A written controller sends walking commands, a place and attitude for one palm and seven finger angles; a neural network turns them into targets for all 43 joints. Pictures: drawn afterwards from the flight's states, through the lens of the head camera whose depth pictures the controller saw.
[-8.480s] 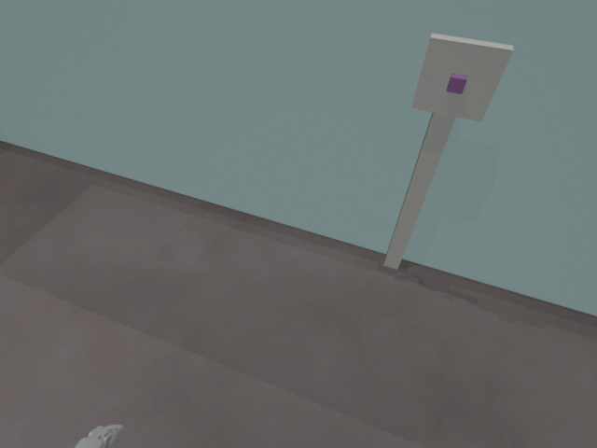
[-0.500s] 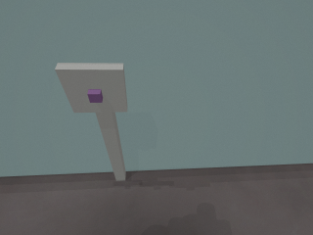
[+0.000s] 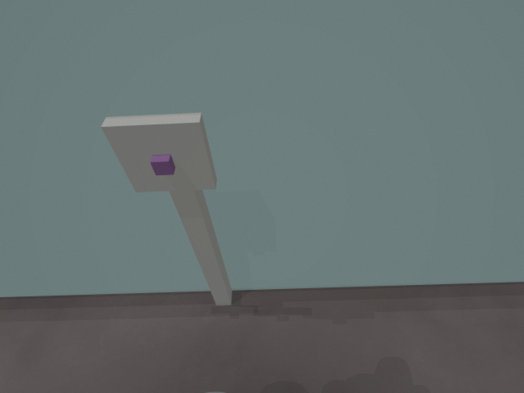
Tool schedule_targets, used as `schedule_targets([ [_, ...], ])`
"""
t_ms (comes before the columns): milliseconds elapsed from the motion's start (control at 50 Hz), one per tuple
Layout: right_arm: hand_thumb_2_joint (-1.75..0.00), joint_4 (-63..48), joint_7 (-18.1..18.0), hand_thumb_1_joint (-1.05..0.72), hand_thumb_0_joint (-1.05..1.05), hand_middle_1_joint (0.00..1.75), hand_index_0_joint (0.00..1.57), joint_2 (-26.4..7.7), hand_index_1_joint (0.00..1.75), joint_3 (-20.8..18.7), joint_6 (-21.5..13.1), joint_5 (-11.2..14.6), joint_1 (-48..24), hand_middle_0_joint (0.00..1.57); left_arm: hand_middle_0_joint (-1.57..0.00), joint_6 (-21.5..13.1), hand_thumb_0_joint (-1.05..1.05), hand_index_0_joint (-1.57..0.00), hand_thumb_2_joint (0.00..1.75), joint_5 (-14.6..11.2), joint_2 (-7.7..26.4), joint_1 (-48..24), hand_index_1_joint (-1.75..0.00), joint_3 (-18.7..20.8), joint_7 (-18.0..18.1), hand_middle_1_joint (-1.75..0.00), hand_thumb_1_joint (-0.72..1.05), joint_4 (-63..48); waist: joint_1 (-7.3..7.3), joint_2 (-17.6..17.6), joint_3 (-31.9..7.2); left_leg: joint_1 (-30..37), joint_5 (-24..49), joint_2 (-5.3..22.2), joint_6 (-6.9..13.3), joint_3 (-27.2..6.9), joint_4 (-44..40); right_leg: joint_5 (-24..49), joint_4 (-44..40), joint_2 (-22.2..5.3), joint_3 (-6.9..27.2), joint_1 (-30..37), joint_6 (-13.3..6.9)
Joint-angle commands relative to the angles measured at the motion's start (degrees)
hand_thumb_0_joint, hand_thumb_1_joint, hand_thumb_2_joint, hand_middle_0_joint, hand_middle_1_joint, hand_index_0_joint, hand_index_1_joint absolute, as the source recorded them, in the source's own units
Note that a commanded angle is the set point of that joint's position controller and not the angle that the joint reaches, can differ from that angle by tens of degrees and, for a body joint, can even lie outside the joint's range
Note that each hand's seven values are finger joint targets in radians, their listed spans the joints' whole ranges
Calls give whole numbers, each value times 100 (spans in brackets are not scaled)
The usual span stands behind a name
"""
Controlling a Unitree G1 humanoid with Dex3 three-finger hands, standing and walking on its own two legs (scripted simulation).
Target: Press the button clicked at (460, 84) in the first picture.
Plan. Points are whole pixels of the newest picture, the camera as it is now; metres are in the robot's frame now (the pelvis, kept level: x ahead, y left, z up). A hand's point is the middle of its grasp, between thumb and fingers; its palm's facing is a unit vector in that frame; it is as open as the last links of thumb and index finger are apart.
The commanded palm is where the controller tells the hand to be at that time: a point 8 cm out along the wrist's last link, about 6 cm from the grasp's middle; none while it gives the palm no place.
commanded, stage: come to a stop and stand still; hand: left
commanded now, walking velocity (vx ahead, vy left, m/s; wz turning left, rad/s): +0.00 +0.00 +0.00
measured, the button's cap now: (163, 163) +0.51 +0.25 +0.05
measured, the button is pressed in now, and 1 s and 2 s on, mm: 0 0 0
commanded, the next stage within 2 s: look again from close up in 0.42 s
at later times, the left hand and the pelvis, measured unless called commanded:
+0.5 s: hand out of the picture +0.02 +0.20 -0.18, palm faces +0.00 -0.98 -0.21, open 7.3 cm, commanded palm none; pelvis +0.01 +0.03 -0.01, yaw -2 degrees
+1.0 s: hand out of the picture +0.04 +0.27 -0.17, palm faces -0.01 -0.95 -0.31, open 7.4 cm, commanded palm none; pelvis -0.03 +0.04 -0.01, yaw +0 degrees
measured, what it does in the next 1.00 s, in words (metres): steps on the spot: left foot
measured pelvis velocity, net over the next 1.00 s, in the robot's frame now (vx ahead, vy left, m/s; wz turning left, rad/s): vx -0.03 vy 0.04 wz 0.00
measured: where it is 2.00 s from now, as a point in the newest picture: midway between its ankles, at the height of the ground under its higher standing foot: outside the picture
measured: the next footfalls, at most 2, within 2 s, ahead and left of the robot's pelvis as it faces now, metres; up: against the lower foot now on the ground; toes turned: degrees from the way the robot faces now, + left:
left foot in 0.10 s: +0.08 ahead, +0.14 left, +0.00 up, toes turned +8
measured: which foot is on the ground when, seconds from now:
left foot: up 0.00-0.08, down 0.10-1.00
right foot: down 0.00-1.00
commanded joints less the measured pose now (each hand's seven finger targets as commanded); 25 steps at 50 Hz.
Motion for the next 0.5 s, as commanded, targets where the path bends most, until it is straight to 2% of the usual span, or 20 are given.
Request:
schedule_targets([
  [0,-90,-489,-19,-90,0,30,20,-5,30,57,-282,66,-305,20,-20,-30,0,-20,90,-9,1147,225,-30,212,76,-30,90,-36,-10,-1389,49,370,365,-122,47,187,-1243,3649,112,-1169,775,-24,-583],
  [20,-90,-373,-41,-90,0,30,20,0,30,70,-315,64,-81,20,-20,-15,0,-20,90,-43,1141,113,-30,201,81,-30,90,-21,-141,-1354,-14,938,1021,-153,67,246,-1793,3349,327,-1007,617,-310,-425],
  [40,-90,-281,-71,-90,0,30,20,-93,30,71,-378,52,102,20,-20,6,0,-20,90,-71,1019,129,-30,168,81,-30,90,-2,-192,-1049,-114,1533,1682,-49,133,204,-2144,2952,651,-762,536,-610,-255],
  [60,-90,-213,-107,-90,0,30,20,-359,30,22,-452,27,312,20,-20,23,0,-20,90,-94,852,261,-30,128,71,-30,90,-11,-226,-348,-448,2230,3076,470,328,-232,-1887,2086,1006,-497,327,-1026,-55],
  [80,-90,-166,-149,-90,0,30,20,-588,30,-8,-460,22,372,20,-20,46,0,-20,90,-115,636,394,-30,70,88,-30,90,23,-186,327,-622,2469,4236,1097,685,-762,-1672,683,1057,-294,149,-1264,96],
  [100,-90,-175,-160,-90,0,30,20,-684,30,-34,-418,29,306,20,-20,88,0,-20,90,-89,573,375,-30,34,102,-30,90,34,-179,467,-476,2216,4106,1383,899,-796,-1786,-591,1160,-173,89,-1248,154],
  [120,-90,-162,-187,-90,0,30,20,-621,30,4,-414,5,177,20,-20,108,0,-20,90,-92,480,293,-30,17,97,-30,90,44,-175,548,-221,1941,4057,1379,982,-823,-1974,-817,1256,-152,65,-1294,186],
  [140,-90,-119,-211,-90,0,30,20,-525,30,44,-421,5,51,20,-20,162,0,-20,90,-101,496,181,-30,1,93,-30,90,97,-176,969,-41,1708,3987,1302,1026,-899,-2220,-890,1483,-177,14,-1229,210],
  [180,-90,-162,-239,-90,0,30,20,-403,30,97,-416,19,-194,20,-20,189,0,-20,90,-114,597,144,-30,-1,71,-30,90,110,-103,968,153,1396,3956,1171,1033,-788,-2334,-817,1447,-241,134,-1100,186],
  [200,-90,-180,-239,-90,0,30,20,-425,30,104,-409,35,-330,20,-20,181,0,-20,90,-109,630,228,-30,-12,60,-30,90,176,-34,776,170,1328,3771,1099,977,-692,-2257,-588,1158,-256,154,-973,177],
  [220,-90,-210,-235,-90,0,30,20,-392,30,107,-400,42,-493,20,-20,165,0,-20,90,-99,636,342,-30,-20,55,-30,90,242,35,599,157,1240,3368,945,860,-569,-2139,-54,650,-272,197,-812,164],
  [240,-90,-239,-220,-90,0,30,20,-321,30,119,-394,62,-570,20,-20,127,0,-20,90,-77,702,398,-30,-35,50,-30,90,289,33,250,164,1192,2863,710,680,-438,-2018,670,163,-322,332,-740,130],
  [260,-90,-263,-192,-90,0,30,20,-243,30,119,-379,78,-601,20,-20,97,0,-20,90,-70,781,302,-30,-43,44,-30,90,281,-47,-53,251,1246,2255,520,502,-321,-2021,1033,0,-404,498,-848,87],
  [300,-90,-233,-159,-90,0,30,20,-213,30,89,-348,53,-454,20,-20,69,0,-20,90,-59,864,52,-30,-42,36,-30,90,225,-165,-735,370,1345,2096,445,404,-247,-1979,1473,-15,-463,429,-947,57],
  [320,-90,-183,-153,-90,0,30,20,-228,30,101,-357,45,-396,20,-20,60,0,-20,90,-71,848,-29,-30,-52,35,-30,90,186,-194,-754,318,1407,2076,457,392,-232,-2043,1455,-35,-458,440,-931,54],
  [400,-90,-99,-125,-90,0,30,20,-240,30,119,-407,32,-329,20,-20,38,0,-20,90,-87,916,-133,-30,-33,33,-30,90,59,-170,-438,65,1520,2081,481,386,-248,-2188,1223,-158,-427,395,-722,64],
  [480,-90,-54,-127,-90,0,30,20,-238,30,162,-428,28,-344,20,-20,42,0,-20,90,-109,980,-218,-30,-23,21,-30,90,38,-141,-219,141,1446,2016,480,358,-242,-2321,1150,-262,-438,392,-627,48],
])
